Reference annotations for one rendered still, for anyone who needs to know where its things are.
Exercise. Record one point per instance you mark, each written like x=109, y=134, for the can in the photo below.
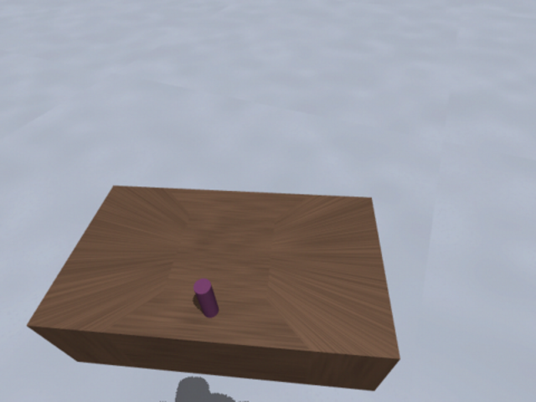
x=206, y=298

